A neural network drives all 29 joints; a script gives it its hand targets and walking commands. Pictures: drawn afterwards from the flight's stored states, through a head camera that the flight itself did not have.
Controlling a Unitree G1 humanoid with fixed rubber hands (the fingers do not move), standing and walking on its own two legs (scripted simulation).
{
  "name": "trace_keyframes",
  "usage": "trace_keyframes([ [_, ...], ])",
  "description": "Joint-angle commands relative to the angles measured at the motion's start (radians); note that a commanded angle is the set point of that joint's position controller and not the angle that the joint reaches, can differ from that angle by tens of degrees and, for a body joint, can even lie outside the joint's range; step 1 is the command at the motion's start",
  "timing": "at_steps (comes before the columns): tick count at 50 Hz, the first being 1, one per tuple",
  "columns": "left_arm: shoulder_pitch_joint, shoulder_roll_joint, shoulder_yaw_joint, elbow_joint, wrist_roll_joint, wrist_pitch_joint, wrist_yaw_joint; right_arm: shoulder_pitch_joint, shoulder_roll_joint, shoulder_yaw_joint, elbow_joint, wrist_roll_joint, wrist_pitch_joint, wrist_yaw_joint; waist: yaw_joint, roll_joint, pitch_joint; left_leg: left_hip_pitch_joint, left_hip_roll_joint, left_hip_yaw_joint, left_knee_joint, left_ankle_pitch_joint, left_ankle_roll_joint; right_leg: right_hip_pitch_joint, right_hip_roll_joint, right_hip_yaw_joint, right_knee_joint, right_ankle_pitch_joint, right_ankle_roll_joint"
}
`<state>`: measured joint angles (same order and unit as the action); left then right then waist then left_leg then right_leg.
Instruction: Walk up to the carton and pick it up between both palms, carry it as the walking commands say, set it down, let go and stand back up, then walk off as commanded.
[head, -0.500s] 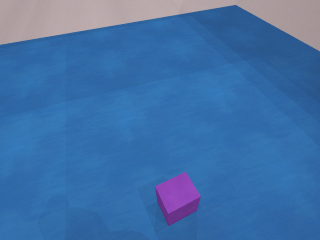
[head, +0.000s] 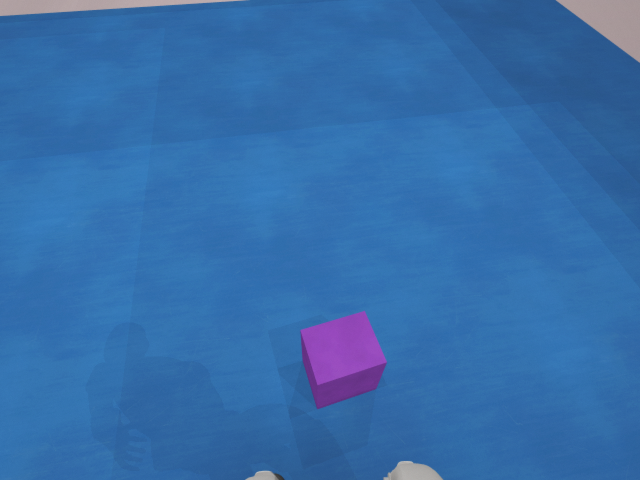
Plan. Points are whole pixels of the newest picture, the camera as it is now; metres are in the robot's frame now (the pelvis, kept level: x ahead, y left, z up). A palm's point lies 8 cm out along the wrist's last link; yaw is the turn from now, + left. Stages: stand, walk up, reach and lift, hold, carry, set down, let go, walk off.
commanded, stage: walk up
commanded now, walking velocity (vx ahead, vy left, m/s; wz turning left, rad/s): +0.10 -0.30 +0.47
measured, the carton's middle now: (340, 361) +0.50 -0.06 -0.65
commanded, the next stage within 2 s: none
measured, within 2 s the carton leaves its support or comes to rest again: neither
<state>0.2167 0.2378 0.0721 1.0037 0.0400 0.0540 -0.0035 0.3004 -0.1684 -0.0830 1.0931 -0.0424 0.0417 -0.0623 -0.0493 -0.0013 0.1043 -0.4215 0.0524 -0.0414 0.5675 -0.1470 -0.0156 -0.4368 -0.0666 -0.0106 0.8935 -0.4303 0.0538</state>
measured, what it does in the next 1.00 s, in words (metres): steps to the right: right foot, then left foot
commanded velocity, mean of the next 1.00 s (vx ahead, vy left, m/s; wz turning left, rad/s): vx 0.18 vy -0.11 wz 0.21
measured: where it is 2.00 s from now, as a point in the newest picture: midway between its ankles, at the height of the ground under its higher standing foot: outside the picture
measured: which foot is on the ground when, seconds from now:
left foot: down 0.00-0.10, up 0.12-0.34, down 0.36-0.78, up 0.80-1.00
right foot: up 0.00-0.08, down 0.10-0.36, up 0.38-0.74, down 0.76-1.00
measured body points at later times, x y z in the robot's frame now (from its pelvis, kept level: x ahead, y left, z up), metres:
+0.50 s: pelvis +0.03 -0.12 +0.00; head -0.01 -0.07 +0.44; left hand -0.01 +0.10 -0.19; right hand +0.07 -0.34 -0.13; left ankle -0.08 -0.05 -0.73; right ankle +0.06 -0.24 -0.67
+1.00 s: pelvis +0.17 -0.21 +0.00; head +0.27 -0.23 +0.43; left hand +0.16 +0.03 -0.15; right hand +0.27 -0.47 -0.18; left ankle +0.10 -0.09 -0.65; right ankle +0.29 -0.31 -0.73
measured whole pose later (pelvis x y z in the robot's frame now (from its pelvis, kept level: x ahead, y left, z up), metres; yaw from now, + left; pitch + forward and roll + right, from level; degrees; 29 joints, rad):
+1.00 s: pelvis +0.17 -0.21 +0.00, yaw +14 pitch +0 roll +1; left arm 0.13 0.11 0.03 1.03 0.02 0.01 0.05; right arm 0.17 -0.31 -0.09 1.03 -0.02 0.06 0.00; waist 0.00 0.07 0.21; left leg -0.49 0.02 0.03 1.20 -0.47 -0.03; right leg -0.43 -0.15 -0.18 0.59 -0.15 -0.01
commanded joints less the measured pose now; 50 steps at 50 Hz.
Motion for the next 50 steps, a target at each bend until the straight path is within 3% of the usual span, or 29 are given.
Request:
trace_keyframes([
  [1,0.105,-0.025,-0.002,-0.052,0.001,-0.001,-0.015,-0.001,-0.264,-0.054,-0.101,0.004,0.005,-0.008,0.048,0.271,-0.120,-0.123,0.258,-0.353,-0.354,-0.408,0.145,0.150,0.018,-0.035,-0.174,0.020,0.005],
  [4,0.384,0.016,0.002,0.043,-0.003,-0.003,-0.025,-0.193,-0.257,-0.061,-0.169,0.003,0.017,-0.003,0.222,0.175,-0.185,-0.393,0.087,-0.110,-0.093,-0.449,0.018,0.548,-0.003,-0.035,-0.461,0.110,-0.025],
  [5,0.344,0.116,0.012,0.036,-0.002,-0.008,-0.012,-0.102,-0.178,-0.030,-0.173,0.002,0.018,0.001,0.186,-0.184,-0.193,-0.328,-0.069,0.045,0.221,-0.512,0.012,0.389,-0.156,0.125,-0.727,-0.141,-0.044],
  [6,0.193,0.187,0.025,-0.032,0.012,-0.018,0.000,-0.099,-0.138,-0.025,-0.191,0.015,0.023,0.002,0.154,-0.375,-0.199,-0.289,-0.114,0.164,0.542,-0.447,-0.030,0.237,-0.306,0.273,-0.794,-0.251,-0.154],
  [8,-0.039,0.164,0.012,-0.122,0.007,-0.020,0.008,-0.040,-0.164,-0.036,-0.183,0.008,0.038,0.011,0.060,-0.304,-0.110,-0.139,-0.049,0.099,0.810,-0.435,-0.004,-0.060,-0.333,0.297,-0.852,-0.411,-0.264],
  [9,-0.112,0.119,0.003,-0.107,0.013,-0.022,0.002,0.034,-0.170,-0.040,-0.148,0.014,0.036,0.031,-0.011,-0.291,-0.074,-0.090,0.001,0.075,0.801,-0.407,-0.004,-0.039,-0.269,0.178,-0.790,-0.379,-0.223],
  [13,-0.068,0.111,0.004,-0.068,0.014,-0.041,0.031,0.022,-0.074,0.001,-0.159,0.030,0.010,0.063,-0.031,-0.246,-0.049,0.060,0.045,0.088,0.375,-0.343,0.028,-0.010,-0.191,0.087,-0.765,-0.298,-0.141],
  [16,0.000,0.107,0.012,-0.009,-0.004,-0.049,0.027,0.178,-0.034,0.021,-0.103,0.019,-0.031,0.046,-0.077,-0.056,-0.092,0.373,-0.033,0.145,-0.068,-0.386,0.037,-0.034,-0.183,0.053,-0.482,-0.138,-0.157],
  [17,0.011,0.047,-0.001,0.036,-0.012,-0.052,0.016,0.237,-0.078,0.007,-0.068,0.020,-0.046,0.037,-0.119,0.203,-0.027,0.479,0.100,-0.062,-0.270,-0.345,0.015,-0.159,-0.104,-0.018,-0.241,-0.093,-0.098],
  [18,0.000,0.010,-0.009,-0.021,-0.015,-0.051,0.004,0.303,-0.187,-0.013,-0.052,0.005,-0.054,0.033,-0.116,0.390,0.050,0.506,0.362,-0.427,-0.381,-0.239,-0.006,-0.402,-0.002,-0.057,0.028,-0.095,-0.038],
  [19,0.063,0.018,-0.010,-0.019,0.004,-0.047,-0.001,0.293,-0.288,-0.024,-0.065,0.018,-0.053,0.027,-0.066,0.318,0.086,0.471,0.459,-0.535,-0.379,0.087,0.015,-0.451,0.024,-0.024,0.155,-0.059,-0.026],
  [20,0.016,0.020,-0.011,-0.035,-0.002,-0.043,-0.012,0.276,-0.266,-0.016,-0.072,0.014,-0.060,0.025,-0.046,0.249,0.059,0.421,0.423,-0.450,-0.435,0.016,-0.011,-0.423,-0.006,0.045,0.239,0.053,-0.025],
  [21,0.006,0.026,-0.012,-0.016,-0.015,-0.050,-0.024,0.187,-0.256,-0.014,-0.091,0.029,-0.074,0.021,-0.032,0.178,0.091,0.410,0.399,-0.332,-0.412,0.070,0.073,-0.400,-0.055,0.022,0.203,0.130,-0.025],
  [22,-0.028,0.036,-0.019,0.000,-0.015,-0.043,-0.028,0.179,-0.220,-0.012,-0.095,0.033,-0.083,0.021,-0.048,0.146,0.108,0.419,0.360,-0.314,-0.400,0.069,0.043,-0.432,-0.055,-0.002,0.212,0.153,-0.004],
  [23,-0.024,0.050,-0.016,-0.012,-0.031,-0.043,-0.035,0.170,-0.189,0.012,-0.076,0.036,-0.090,0.024,-0.026,0.192,0.150,0.354,0.306,-0.247,-0.398,0.080,0.001,-0.386,-0.061,0.016,0.194,0.187,-0.009],
  [25,-0.005,0.008,-0.026,0.009,-0.046,-0.042,-0.036,0.118,-0.141,0.031,-0.058,0.031,-0.111,0.030,0.014,0.289,0.185,0.230,0.295,-0.139,-0.455,-0.010,0.085,-0.272,-0.107,-0.018,0.155,0.228,0.003],
  [27,-0.010,0.025,-0.026,0.025,-0.041,-0.033,-0.043,0.130,-0.133,0.036,-0.050,0.035,-0.106,0.031,0.021,0.286,0.232,0.293,0.270,-0.088,-0.476,-0.069,0.111,-0.318,-0.065,-0.068,0.117,0.224,0.011],
  [28,-0.039,0.014,-0.019,-0.002,-0.031,-0.032,-0.037,0.148,-0.113,0.033,-0.052,0.030,-0.109,0.032,0.010,0.145,0.190,0.307,0.295,-0.128,-0.469,-0.114,0.133,-0.316,-0.098,-0.023,0.101,0.230,0.011],
  [31,-0.073,0.003,-0.020,0.001,-0.045,-0.045,-0.041,0.155,-0.122,0.040,-0.040,0.033,-0.115,0.037,0.049,0.145,0.222,0.210,0.312,-0.059,-0.508,-0.190,0.127,-0.185,-0.125,-0.010,-0.063,0.280,0.012],
  [34,-0.032,0.008,-0.016,0.036,-0.021,-0.062,-0.034,0.146,-0.141,0.024,-0.009,0.034,-0.117,0.037,0.041,0.096,0.197,0.186,0.221,0.046,-0.389,0.162,0.104,-0.034,-0.044,-0.141,-0.211,0.257,0.028],
  [35,-0.023,-0.007,-0.033,0.033,-0.016,-0.067,-0.028,0.198,-0.149,0.016,-0.016,0.033,-0.111,0.038,0.035,0.167,0.177,0.193,0.201,0.101,-0.293,0.276,0.100,0.005,-0.058,-0.139,-0.298,0.300,0.020],
  [37,0.114,0.048,-0.003,0.067,-0.011,-0.094,-0.013,0.157,-0.131,0.011,-0.006,0.030,-0.110,0.036,0.124,0.008,0.031,0.143,0.101,0.132,-0.025,0.382,0.055,0.319,0.020,-0.184,-0.377,0.343,0.018],
  [38,0.230,0.145,0.007,0.071,-0.013,-0.114,0.007,0.232,-0.080,0.019,0.039,0.034,-0.098,0.025,0.182,-0.181,-0.144,0.019,-0.024,0.202,0.256,-0.096,0.022,0.539,-0.199,0.023,-0.477,0.595,0.009],
  [39,0.412,0.290,0.033,0.128,-0.010,-0.101,0.042,0.217,-0.067,0.011,-0.014,0.030,-0.080,0.031,0.210,-0.371,-0.250,-0.098,-0.096,0.139,0.544,-0.539,-0.004,0.615,-0.474,0.423,-0.607,0.609,-0.079],
  [40,0.353,0.311,0.035,0.128,-0.029,-0.083,0.055,0.195,-0.088,-0.001,-0.022,0.025,-0.053,0.041,0.167,-0.185,-0.261,-0.054,-0.015,-0.033,0.673,-0.499,-0.009,0.544,-0.525,0.507,-0.627,0.587,-0.133],
  [42,0.231,0.251,0.017,0.092,-0.029,-0.080,0.074,0.133,-0.137,-0.013,0.005,0.027,-0.015,0.052,0.104,-0.071,-0.225,-0.023,0.006,0.014,0.786,-0.481,-0.030,0.407,-0.470,0.318,-0.542,1.092,-0.176],
  [44,0.104,0.187,0.004,0.040,-0.032,-0.060,0.074,0.194,-0.065,-0.004,-0.010,0.041,0.019,0.049,0.070,-0.313,-0.192,-0.024,0.016,-0.015,0.772,-0.378,-0.021,0.240,-0.388,0.207,-0.612,0.564,-0.146],
  [47,0.024,0.154,0.026,0.002,-0.024,-0.037,0.068,0.151,-0.069,0.010,-0.040,0.013,0.027,0.076,0.053,-0.271,-0.262,-0.017,0.013,0.008,0.682,-0.308,-0.006,0.263,-0.335,0.100,-0.577,0.374,-0.131],
  [50,0.030,0.155,0.031,-0.010,-0.011,-0.039,0.074,0.047,-0.089,0.005,-0.093,0.018,0.050,0.081,0.056,-0.264,-0.269,-0.036,0.007,0.034,0.605,-0.302,-0.012,0.234,-0.400,0.080,-0.602,0.420,-0.165],
])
